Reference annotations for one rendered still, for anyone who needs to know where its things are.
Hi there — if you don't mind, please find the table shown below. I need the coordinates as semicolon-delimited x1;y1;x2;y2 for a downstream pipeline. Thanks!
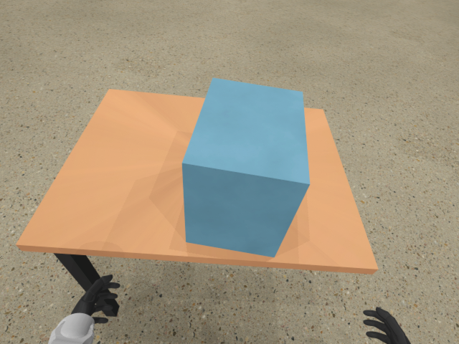
16;89;378;317

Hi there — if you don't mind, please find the robot left forearm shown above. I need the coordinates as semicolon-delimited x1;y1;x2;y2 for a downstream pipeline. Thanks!
48;313;95;344

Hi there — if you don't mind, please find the carton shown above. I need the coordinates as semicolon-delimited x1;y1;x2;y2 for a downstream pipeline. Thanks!
182;78;310;257

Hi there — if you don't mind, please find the left robot hand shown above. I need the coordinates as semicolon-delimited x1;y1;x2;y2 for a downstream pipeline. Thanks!
71;274;120;324

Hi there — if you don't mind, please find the right robot hand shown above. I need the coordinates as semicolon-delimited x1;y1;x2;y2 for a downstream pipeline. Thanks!
363;307;411;344

